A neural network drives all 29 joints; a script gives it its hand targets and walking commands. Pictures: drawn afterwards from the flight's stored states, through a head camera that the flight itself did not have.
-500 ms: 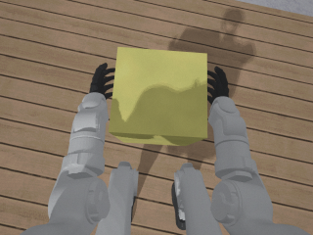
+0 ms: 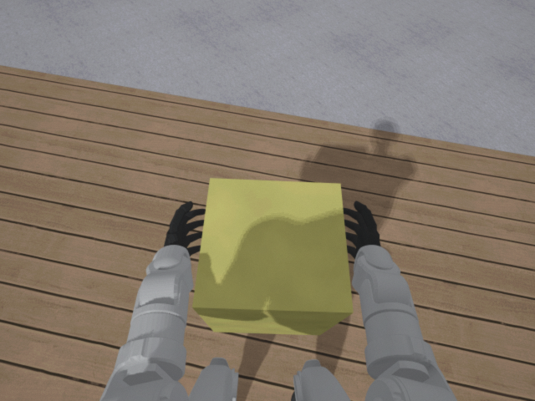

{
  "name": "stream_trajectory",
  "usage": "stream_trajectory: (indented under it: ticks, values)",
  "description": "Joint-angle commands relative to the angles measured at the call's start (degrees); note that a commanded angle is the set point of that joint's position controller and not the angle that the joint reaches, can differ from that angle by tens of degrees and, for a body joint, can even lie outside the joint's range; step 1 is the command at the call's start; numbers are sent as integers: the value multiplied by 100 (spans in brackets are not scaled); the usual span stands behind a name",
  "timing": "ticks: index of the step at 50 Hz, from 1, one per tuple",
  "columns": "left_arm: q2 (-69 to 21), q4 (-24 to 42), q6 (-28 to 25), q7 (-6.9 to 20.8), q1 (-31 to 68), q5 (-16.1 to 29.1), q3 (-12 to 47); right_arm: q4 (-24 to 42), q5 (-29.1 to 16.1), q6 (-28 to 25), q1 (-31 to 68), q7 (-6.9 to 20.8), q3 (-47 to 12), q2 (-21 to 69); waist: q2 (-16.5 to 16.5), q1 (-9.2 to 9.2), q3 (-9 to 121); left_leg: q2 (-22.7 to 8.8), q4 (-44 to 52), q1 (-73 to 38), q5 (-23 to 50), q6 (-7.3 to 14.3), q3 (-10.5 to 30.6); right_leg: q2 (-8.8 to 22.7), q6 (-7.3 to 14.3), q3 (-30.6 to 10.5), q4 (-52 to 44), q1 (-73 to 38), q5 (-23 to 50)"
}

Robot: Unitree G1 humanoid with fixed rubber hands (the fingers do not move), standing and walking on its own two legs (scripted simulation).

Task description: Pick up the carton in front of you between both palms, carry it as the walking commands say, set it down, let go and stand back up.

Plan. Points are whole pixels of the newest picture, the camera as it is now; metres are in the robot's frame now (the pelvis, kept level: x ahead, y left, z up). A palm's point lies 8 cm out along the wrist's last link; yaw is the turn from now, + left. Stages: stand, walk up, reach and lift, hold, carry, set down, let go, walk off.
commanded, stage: reach and lift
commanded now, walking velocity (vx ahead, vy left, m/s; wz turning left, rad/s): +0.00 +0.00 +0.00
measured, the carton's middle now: (270, 265) +0.36 +0.00 -0.10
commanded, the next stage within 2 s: hold in 1.44 s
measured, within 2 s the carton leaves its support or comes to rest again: neither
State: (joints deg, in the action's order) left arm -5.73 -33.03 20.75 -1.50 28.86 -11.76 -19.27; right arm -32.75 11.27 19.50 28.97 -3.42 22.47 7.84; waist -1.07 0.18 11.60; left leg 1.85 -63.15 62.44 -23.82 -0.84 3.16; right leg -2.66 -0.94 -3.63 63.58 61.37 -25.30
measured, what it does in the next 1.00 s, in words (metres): rises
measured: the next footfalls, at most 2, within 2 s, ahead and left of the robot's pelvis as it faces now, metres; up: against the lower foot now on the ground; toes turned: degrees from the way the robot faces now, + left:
none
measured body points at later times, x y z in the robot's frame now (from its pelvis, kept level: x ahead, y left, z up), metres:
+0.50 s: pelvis +0.03 +0.00 +0.09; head +0.00 +0.00 +0.54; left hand +0.33 +0.15 +0.10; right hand +0.34 -0.15 +0.11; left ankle +0.05 +0.12 -0.65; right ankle +0.04 -0.13 -0.65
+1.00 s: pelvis +0.02 +0.00 +0.09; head +0.01 +0.00 +0.54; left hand +0.34 +0.15 +0.12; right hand +0.34 -0.15 +0.12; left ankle +0.05 +0.12 -0.65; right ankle +0.04 -0.13 -0.65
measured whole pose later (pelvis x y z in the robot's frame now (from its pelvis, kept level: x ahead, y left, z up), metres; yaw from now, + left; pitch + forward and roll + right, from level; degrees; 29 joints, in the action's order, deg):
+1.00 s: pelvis +0.02 +0.00 +0.09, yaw +0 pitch -5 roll +0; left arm -9.6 -19.7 36.3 1.3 18.4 -17.6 -16.5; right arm -21.1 17.9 34.8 19.6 0.6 18.5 10.0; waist -0.6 -0.5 -1.8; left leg 1.0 -24.4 8.8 -11.1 -0.4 3.3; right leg -1.2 -0.4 -4.6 25.0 8.0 -12.5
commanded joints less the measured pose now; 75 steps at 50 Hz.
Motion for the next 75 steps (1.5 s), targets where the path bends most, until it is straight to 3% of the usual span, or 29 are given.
stream_trajectory:
  ticks: [1,18,25,29,37,59,71,75]
  values:
    - [-5963,34,-88,1319,2943,797,3278,-320,-734,61,2755,1457,-3473,6047,145,-38,2983,567,1167,-2781,1570,91,53,-537,68,-36,-1271,-2049,1518]
    - [-5887,1019,774,1450,1709,934,3773,602,-798,924,1514,1628,-3925,5900,80,-61,1141,351,3318,-5276,2408,89,181,-256,90,-174,-3449,-4646,2429]
    - [-5654,1025,1246,1512,1585,733,3357,561,-607,1389,1328,1689,-3489,5661,64,-47,-38,309,3991,-5618,1671,115,76,-212,130,-121,-4132,-4963,1700]
    - [-5640,877,1260,1572,1957,587,3059,443,-486,1400,1745,1776,-3248,5639,91,-81,-301,279,4059,-5569,1139,147,18,-180,146,-78,-4208,-4898,1154]
    - [-5795,1054,1228,1622,2445,656,3210,632,-561,1355,2253,1840,-3414,5773,68,-66,194,265,4038,-5796,1218,143,16,-193,137,-56,-4171,-5119,1199]
    - [-5647,1875,1528,1486,1330,873,3555,1473,-743,1632,1176,1775,-3702,5469,119,-60,314,316,4295,-6421,2695,25,72,-285,75,-78,-4413,-5686,2584]
    - [-5515,2206,1709,1470,1210,956,3662,1785,-849,1821,1053,1723,-3847,5420,93,-84,140,337,4373,-6455,2623,43,69,-286,53,-116,-4490,-5800,2609]
    - [-5544,2554,1808,1484,1231,1120,3960,2134,-983,1936,1005,1679,-4083,5476,73,-22,322,348,4380,-6591,2775,41,82,-270,34,-135,-4518,-5971,2850]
